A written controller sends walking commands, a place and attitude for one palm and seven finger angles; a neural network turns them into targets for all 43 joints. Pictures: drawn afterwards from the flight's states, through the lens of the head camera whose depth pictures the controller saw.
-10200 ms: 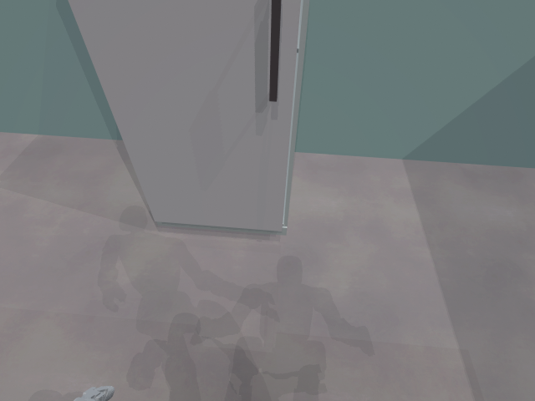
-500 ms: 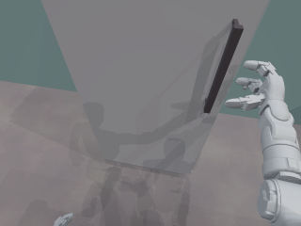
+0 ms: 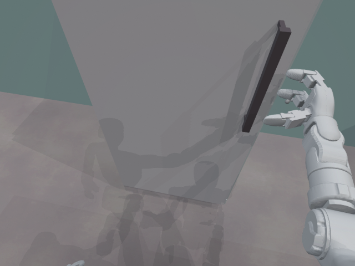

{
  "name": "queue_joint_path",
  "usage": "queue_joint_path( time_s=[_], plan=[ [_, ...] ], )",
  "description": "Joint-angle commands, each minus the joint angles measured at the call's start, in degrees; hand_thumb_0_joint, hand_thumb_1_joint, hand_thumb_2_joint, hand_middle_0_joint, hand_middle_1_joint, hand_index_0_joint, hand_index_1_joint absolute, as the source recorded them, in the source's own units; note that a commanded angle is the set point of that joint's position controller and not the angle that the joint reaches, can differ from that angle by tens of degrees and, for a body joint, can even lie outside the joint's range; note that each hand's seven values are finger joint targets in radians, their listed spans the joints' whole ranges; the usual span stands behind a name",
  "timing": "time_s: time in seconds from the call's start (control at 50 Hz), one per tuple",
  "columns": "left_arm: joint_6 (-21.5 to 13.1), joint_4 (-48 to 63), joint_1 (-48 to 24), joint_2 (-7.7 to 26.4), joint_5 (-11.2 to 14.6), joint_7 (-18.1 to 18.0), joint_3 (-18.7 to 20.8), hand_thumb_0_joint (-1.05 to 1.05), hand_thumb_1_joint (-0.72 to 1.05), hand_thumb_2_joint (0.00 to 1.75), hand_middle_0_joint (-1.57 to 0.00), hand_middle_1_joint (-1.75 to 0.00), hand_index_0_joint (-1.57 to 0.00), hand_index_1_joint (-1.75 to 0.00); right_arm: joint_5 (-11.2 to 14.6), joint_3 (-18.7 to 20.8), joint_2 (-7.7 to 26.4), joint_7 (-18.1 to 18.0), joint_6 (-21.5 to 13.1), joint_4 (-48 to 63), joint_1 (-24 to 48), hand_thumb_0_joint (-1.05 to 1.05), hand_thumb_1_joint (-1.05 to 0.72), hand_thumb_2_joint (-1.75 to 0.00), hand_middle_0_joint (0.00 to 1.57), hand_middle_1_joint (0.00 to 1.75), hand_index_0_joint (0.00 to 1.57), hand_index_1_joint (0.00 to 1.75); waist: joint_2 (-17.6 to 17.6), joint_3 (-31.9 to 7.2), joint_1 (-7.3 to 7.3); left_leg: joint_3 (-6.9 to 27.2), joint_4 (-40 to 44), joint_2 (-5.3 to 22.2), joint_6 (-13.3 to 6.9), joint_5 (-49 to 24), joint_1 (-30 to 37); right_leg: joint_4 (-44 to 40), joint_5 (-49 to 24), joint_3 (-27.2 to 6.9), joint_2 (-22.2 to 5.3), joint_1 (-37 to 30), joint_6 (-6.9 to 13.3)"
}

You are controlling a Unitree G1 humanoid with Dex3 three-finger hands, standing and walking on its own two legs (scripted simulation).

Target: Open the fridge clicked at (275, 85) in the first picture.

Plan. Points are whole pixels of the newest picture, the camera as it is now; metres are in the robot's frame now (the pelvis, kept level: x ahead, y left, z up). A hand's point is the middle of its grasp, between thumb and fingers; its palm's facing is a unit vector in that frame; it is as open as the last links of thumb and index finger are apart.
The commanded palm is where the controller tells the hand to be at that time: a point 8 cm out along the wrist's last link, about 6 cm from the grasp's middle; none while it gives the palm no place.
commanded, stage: feel for the door with the fingertips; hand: right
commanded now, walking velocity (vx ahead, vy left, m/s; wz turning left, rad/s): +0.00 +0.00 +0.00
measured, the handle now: (260, 85) +0.52 -0.14 +0.15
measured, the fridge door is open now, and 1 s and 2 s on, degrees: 0 0 0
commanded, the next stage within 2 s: slide the fingers in behind the handle in 0.60 s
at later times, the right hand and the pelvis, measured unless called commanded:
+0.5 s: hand (267, 94) +0.47 -0.15 +0.16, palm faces +0.13 +0.99 -0.03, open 14.0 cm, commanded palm +0.45 -0.20 +0.16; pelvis +0.00 +0.00 +0.00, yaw +1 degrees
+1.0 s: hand (271, 94) +0.47 -0.15 +0.16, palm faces +0.12 +0.99 +0.00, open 13.9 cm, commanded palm +0.44 -0.20 +0.16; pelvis -0.01 +0.00 +0.00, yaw +1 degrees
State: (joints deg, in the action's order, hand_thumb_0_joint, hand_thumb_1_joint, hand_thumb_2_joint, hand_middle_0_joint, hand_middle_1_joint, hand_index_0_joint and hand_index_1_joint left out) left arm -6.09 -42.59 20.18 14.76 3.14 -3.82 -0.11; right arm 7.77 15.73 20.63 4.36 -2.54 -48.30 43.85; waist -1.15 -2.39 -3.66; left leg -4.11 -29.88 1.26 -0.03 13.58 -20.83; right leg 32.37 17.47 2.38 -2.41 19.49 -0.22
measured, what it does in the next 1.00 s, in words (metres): stands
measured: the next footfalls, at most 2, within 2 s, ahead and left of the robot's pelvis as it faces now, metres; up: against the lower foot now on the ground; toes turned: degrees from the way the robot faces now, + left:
none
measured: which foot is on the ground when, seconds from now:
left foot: down 0.00-1.00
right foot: down 0.00-1.00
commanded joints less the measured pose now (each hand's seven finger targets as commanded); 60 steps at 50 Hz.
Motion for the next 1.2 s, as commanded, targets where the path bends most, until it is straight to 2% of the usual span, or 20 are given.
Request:
queue_joint_path(
  time_s=[0.0, 0.1, 0.16, 0.18, 0.3, 0.4, 0.44, 0.54, 0.58, 0.62, 0.66, 0.82, 0.88, 0.92, 1.0, 1.06, 1.1, 1.12, 1.14, 1.18],
  plan=[
    [-2.64, 5.62, -0.45, 8.53, 0.11, -0.79, 2.62, 0.0, 0.9, 0.9, -0.2, -0.3, -0.2, -0.3, 0.14, 0.84, 10.35, -1.28, -2.88, 11.77, 31.46, 0.0, 0.5, -0.3, 0.3, 1.2, 0.3, 1.2, -0.3, -16.05, -1.19, 2.0, 2.71, -2.14, -1.04, -11.49, 6.83, -4.05, -11.9, -2.43, 2.04, -4.99, 1.06],
    [-3.3, 5.37, 0.18, 8.02, -0.53, -0.2, 2.83, 0.0, 0.9, 0.9, -0.2, -0.3, -0.2, -0.3, -0.86, -0.01, 8.34, -3.59, -4.71, 13.5, 32.75, 0.0, 0.5, -0.3, 0.3, 1.2, 0.3, 1.2, -1.99, -19.88, -0.66, 1.85, 1.49, -2.33, -1.33, -14.7, 7.81, -3.45, -16.06, -2.64, 1.94, -7.16, 0.66],
    [-3.39, 5.4, 0.07, 7.75, -0.6, 0.15, 2.79, 0.0, 0.9, 0.9, -0.2, -0.3, -0.2, -0.3, -1.16, -1.12, 5.96, -4.49, -4.52, 11.54, 30.99, 0.0, 0.5, -0.3, 0.3, 1.2, 0.3, 1.2, -0.18, -18.69, -0.68, 1.54, 1.34, -2.48, -1.21, -14.87, 7.6, -3.54, -16.07, -2.38, 1.84, -6.44, 0.47],
    [-3.28, 5.14, 0.41, 8.01, -0.72, 0.2, 2.84, 0.0, 0.9, 0.9, -0.2, -0.3, -0.2, -0.3, -1.37, 0.04, 7.03, -4.96, -4.33, 10.09, 30.35, 0.0, 0.5, -0.3, 0.3, 1.2, 0.3, 1.2, 1.58, -18.13, -0.42, 1.49, 1.48, -2.48, -1.21, -14.58, 8.01, -3.66, -15.61, -2.4, 1.78, -5.46, 0.54],
    [-2.8, 5.44, 0.21, 7.88, -1.2, 0.29, 2.59, 0.0, 0.9, 0.9, -0.2, -0.3, -0.2, -0.3, -3.03, 2.55, 10.23, -7.52, -4.72, 9.66, 33.84, 0.0, 0.5, -0.3, 0.3, 1.2, 0.3, 1.2, 1.25, -18.37, -0.43, 2.26, 1.4, -2.14, -1.05, -14.67, 8.57, -3.83, -14.17, -1.7, 1.99, -4.16, 0.83],
    [-2.84, 5.46, 0.56, 7.9, -1.16, 0.16, 2.79, 0.0, 0.9, 0.9, -0.2, -0.3, -0.2, -0.3, -3.27, 3.01, 11.09, -6.62, -6.37, 8.08, 32.72, 0.0, 0.5, -0.3, 0.3, 1.2, 0.3, 1.2, 2.37, -19.72, -0.5, 2.69, 1.0, -2.15, -0.96, -17.43, 10.02, -3.33, -15.17, -1.08, 2.01, -3.97, 1.01],
    [-2.88, 5.32, 0.68, 7.8, -1.03, 0.23, 2.82, 0.0, 0.9, 0.9, -0.2, -0.3, -0.2, -0.3, -3.05, 0.33, 8.41, -5.63, -6.32, 8.37, 34.95, 0.0, 0.5, -0.3, 0.3, 1.2, 0.3, 1.2, 0.42, -19.36, -1.47, 2.57, 1.08, -2.2, -0.95, -17.64, 8.83, -3.11, -15.43, -1.07, 2.1, -4.85, 0.93],
    [-2.99, 4.59, 1.73, 8.15, -0.88, 0.06, 2.96, 0.0, 0.9, 0.9, -0.2, -0.3, -0.2, -0.3, -1.89, 1.0, 8.98, -4.75, -6.14, 5.91, 36.85, 0.0, 0.5, -0.3, 0.3, 1.2, 0.3, 1.2, 1.09, -19.37, -1.8, 2.58, 1.57, -2.31, -0.91, -15.74, 7.91, -2.98, -13.74, -1.5, 2.25, -4.67, 1.06],
    [-2.98, 4.03, 2.12, 8.36, -0.94, 0.02, 2.8, 0.0, 0.9, 0.9, -0.2, -0.3, -0.2, -0.3, -2.14, 0.21, 8.59, -4.81, -6.2, 3.69, 38.64, 0.0, 0.5, -0.3, 0.3, 1.2, 0.3, 1.2, 2.16, -17.05, -2.95, 2.65, 2.08, -2.19, -0.67, -13.98, 6.37, -2.88, -11.83, -1.55, 2.33, -3.49, 1.24],
    [-3.11, 3.56, 2.73, 8.61, -1.15, 0.1, 2.87, 0.0, 0.9, 0.9, -0.2, -0.3, -0.2, -0.3, -2.53, 2.57, 12.04, -4.96, -7.07, 2.99, 40.04, 0.0, 0.5, -0.3, 0.3, 1.2, 0.3, 1.2, 1.23, -18.6, -2.41, 2.94, 1.77, -2.02, -0.77, -13.77, 7.1, -2.95, -11.45, -1.66, 2.45, -2.95, 1.22],
    [-3.24, 3.74, 2.76, 8.25, -1.18, 0.27, 2.89, 0.0, 0.9, 0.9, -0.2, -0.3, -0.2, -0.3, -2.61, 1.22, 10.33, -4.61, -7.82, 3.25, 40.11, 0.0, 0.5, -0.3, 0.3, 1.2, 0.3, 1.2, 0.14, -19.71, -2.5, 2.92, 1.41, -2.09, -0.83, -14.82, 7.37, -2.67, -12.25, -1.52, 2.61, -3.54, 1.15],
    [-3.31, 4.13, 2.86, 8.91, -1.05, 0.37, 2.85, 0.0, 0.9, 0.9, -0.2, -0.3, -0.2, -0.3, -2.32, 4.15, 14.41, -3.8, -9.02, 1.67, 37.96, 0.0, 0.5, -0.3, 0.3, 1.2, 0.3, 1.2, 1.69, -18.88, -1.87, 3.21, 1.54, -2.07, -0.74, -12.93, 7.98, -2.89, -9.85, -1.44, 2.56, -1.18, 1.26],
    [-3.48, 4.94, 2.48, 8.64, -1.0, 0.56, 2.96, 0.0, 0.9, 0.9, -0.2, -0.3, -0.2, -0.3, -2.27, 2.48, 12.01, -3.68, -9.13, 4.58, 36.59, 0.0, 0.5, -0.3, 0.3, 1.2, 0.3, 1.2, -0.78, -20.44, -1.56, 3.03, 1.26, -2.24, -0.98, -14.22, 8.1, -2.66, -11.87, -1.31, 2.46, -3.02, 1.17],
    [-3.3, 4.9, 2.52, 8.96, -0.95, 0.48, 2.93, 0.0, 0.9, 0.9, -0.2, -0.3, -0.2, -0.3, -1.98, 4.48, 14.29, -3.84, -8.5, 3.77, 35.09, 0.0, 0.5, -0.3, 0.3, 1.2, 0.3, 1.2, 0.9, -19.89, -1.28, 3.06, 1.41, -2.23, -0.87, -14.17, 8.66, -2.93, -11.46, -1.33, 2.38, -2.05, 1.25],
    [-3.33, 5.38, 1.83, 8.48, -0.66, 0.57, 2.93, 0.0, 0.9, 0.9, -0.2, -0.3, -0.2, -0.3, -2.06, 0.37, 9.3, -3.71, -7.38, 5.66, 34.8, 0.0, 0.5, -0.3, 0.3, 1.2, 0.3, 1.2, -0.78, -17.96, -1.92, 2.55, 1.81, -2.37, -0.97, -12.17, 6.72, -3.37, -10.67, -1.51, 2.1, -2.92, 1.08],
    [-3.52, 5.04, 1.62, 8.48, -0.6, 0.47, 2.88, 0.0, 0.9, 0.9, -0.2, -0.3, -0.2, -0.3, -1.27, -0.35, 7.99, -4.1, -6.78, 6.03, 36.55, 0.0, 0.5, -0.3, 0.3, 1.2, 0.3, 1.2, -0.2, -16.83, -2.38, 2.47, 2.33, -2.55, -0.97, -10.0, 5.2, -3.46, -9.16, -1.97, 2.07, -3.4, 1.07],
    [-3.72, 4.67, 1.94, 8.51, -0.86, 0.43, 2.95, 0.0, 0.9, 0.9, -0.2, -0.3, -0.2, -0.3, -1.31, -0.24, 7.92, -4.69, -6.99, 7.3, 38.22, 0.0, 0.5, -0.3, 0.3, 1.2, 0.3, 1.2, 0.22, -18.82, -2.4, 2.33, 1.87, -2.53, -0.99, -11.13, 5.72, -3.33, -10.67, -2.29, 2.04, -4.43, 1.05],
    [-3.75, 4.56, 1.96, 8.46, -0.94, 0.41, 3.07, 0.0, 0.9, 0.9, -0.2, -0.3, -0.2, -0.3, -1.52, 1.19, 9.35, -5.01, -7.1, 7.16, 37.38, 0.0, 0.5, -0.3, 0.3, 1.2, 0.3, 1.2, -0.56, -19.69, -1.72, 2.4, 1.57, -2.53, -1.08, -11.71, 6.16, -3.05, -11.33, -2.14, 2.08, -4.6, 0.91],
    [-3.82, 4.65, 1.75, 8.2, -1.04, 0.56, 2.85, 0.0, 0.9, 0.9, -0.2, -0.3, -0.2, -0.3, -1.61, 0.35, 8.21, -5.23, -7.15, 7.55, 36.82, 0.0, 0.5, -0.3, 0.3, 1.2, 0.3, 1.2, -1.46, -19.93, -1.58, 2.29, 1.37, -2.52, -1.17, -12.61, 6.39, -3.1, -12.41, -2.15, 2.16, -4.88, 0.83],
    [-3.82, 4.45, 2.05, 8.31, -1.23, 0.7, 3.07, 0.0, 0.9, 0.9, -0.2, -0.3, -0.2, -0.3, -2.05, 1.0, 8.47, -5.67, -7.16, 7.21, 34.75, 0.0, 0.5, -0.3, 0.3, 1.2, 0.3, 1.2, 0.78, -20.42, -1.25, 2.17, 1.09, -2.62, -1.12, -14.14, 7.22, -2.78, -13.96, -2.09, 2.05, -4.82, 0.82]
  ],
)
